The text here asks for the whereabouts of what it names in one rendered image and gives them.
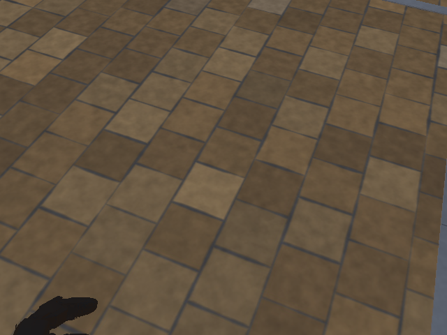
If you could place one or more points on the robot left hand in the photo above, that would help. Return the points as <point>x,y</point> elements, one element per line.
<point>54,313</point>

